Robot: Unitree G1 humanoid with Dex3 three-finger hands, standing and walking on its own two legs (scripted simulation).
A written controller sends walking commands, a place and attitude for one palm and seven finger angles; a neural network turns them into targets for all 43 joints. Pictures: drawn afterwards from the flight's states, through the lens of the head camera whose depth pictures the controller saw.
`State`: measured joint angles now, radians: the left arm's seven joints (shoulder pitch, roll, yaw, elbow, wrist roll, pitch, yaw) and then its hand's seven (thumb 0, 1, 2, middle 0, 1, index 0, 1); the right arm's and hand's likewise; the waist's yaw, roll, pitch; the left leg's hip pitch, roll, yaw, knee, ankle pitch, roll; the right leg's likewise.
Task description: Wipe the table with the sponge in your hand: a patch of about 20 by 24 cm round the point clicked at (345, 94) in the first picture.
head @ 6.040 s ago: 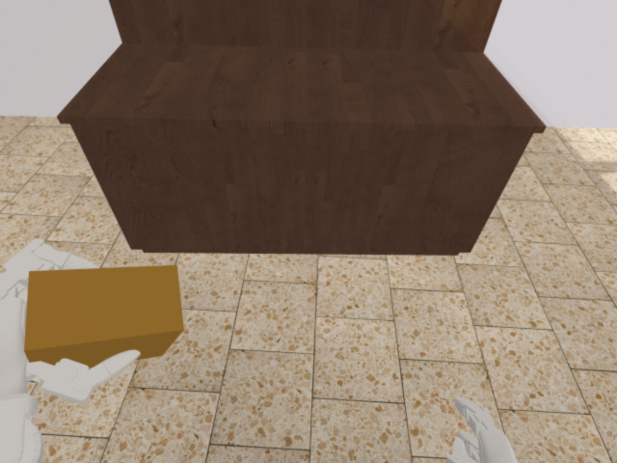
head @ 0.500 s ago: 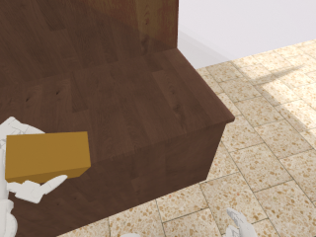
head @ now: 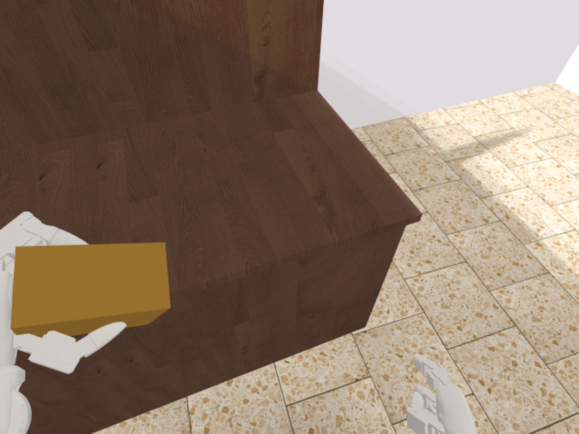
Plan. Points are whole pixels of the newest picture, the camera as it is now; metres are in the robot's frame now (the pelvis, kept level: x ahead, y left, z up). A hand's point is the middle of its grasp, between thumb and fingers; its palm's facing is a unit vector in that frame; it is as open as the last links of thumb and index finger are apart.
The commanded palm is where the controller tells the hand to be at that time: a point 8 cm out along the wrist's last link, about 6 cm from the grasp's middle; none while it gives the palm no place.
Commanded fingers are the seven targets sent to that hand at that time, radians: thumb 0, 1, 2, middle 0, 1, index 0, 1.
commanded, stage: come to a stop and stand still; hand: left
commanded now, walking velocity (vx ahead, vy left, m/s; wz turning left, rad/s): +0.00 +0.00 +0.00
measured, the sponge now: (115, 290) +0.23 +0.20 +0.15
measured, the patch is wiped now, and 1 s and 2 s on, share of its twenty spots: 0.00 0.00 0.00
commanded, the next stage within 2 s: look again from close up in 0.32 s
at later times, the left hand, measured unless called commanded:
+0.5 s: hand (21, 241) +0.24 +0.27 +0.21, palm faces +0.46 -0.78 -0.42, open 10.4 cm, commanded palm +0.16 +0.27 +0.18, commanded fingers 0.00 0.10 1.30 -1.20 -1.60 -1.20 -1.60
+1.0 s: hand (40, 250) +0.26 +0.29 +0.17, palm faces +0.36 -0.85 -0.38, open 10.4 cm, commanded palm +0.20 +0.32 +0.18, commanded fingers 0.00 0.10 1.30 -1.20 -1.60 -1.20 -1.60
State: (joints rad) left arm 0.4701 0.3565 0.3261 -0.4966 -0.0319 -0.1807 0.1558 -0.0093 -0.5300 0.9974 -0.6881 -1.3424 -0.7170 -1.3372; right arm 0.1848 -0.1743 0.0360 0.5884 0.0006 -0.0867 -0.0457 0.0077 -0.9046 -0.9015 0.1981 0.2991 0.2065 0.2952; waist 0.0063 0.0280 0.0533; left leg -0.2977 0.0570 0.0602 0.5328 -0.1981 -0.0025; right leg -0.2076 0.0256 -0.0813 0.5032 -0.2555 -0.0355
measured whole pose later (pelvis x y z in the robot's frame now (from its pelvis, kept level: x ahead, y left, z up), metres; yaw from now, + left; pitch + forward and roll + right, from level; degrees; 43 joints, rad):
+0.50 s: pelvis -0.01 +0.00 +0.00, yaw -2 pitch -1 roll -2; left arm 0.23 0.52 0.46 -0.35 -0.06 -0.25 0.12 -0.01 -0.53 1.00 -0.69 -1.34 -0.72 -1.34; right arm 0.26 -0.23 0.05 0.60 0.01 -0.15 -0.03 0.01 -0.90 -0.90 0.20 0.30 0.21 0.30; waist 0.03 0.00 0.05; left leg -0.36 0.02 -0.02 0.57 -0.24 0.01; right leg -0.26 0.05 -0.06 0.49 -0.23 -0.05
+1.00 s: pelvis +0.03 +0.05 +0.00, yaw -3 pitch +0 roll -2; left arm 0.43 0.37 0.37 -0.51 -0.03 -0.20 0.12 -0.01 -0.53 1.00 -0.69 -1.34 -0.72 -1.34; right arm 0.15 -0.21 0.04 0.57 -0.02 -0.11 -0.02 0.01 -0.90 -0.90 0.20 0.30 0.21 0.30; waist 0.03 -0.01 0.05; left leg -0.29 -0.05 0.01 0.55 -0.26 0.08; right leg -0.20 -0.01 0.00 0.49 -0.28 0.03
